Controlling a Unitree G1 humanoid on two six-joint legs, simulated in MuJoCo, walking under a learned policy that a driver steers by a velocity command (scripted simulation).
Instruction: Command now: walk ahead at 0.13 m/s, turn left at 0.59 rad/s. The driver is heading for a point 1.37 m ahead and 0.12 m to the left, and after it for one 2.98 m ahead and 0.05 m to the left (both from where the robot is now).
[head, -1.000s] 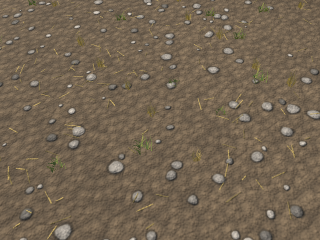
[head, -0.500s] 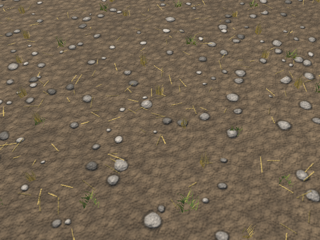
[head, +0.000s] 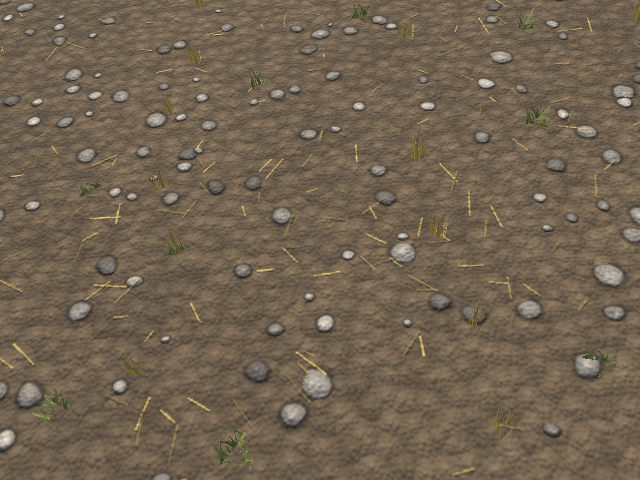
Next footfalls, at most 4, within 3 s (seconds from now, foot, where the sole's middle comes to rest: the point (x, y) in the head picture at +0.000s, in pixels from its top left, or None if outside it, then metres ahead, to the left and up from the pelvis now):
0.28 left None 0.07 0.12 -0.77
0.74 right None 0.43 0.04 -0.77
1.20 left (221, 435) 0.54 0.27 -0.77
1.64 right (329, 458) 0.48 0.04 -0.77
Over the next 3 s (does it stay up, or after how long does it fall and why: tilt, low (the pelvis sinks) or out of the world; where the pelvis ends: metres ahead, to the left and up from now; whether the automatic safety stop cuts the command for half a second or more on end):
stays up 0.74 0.01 0.00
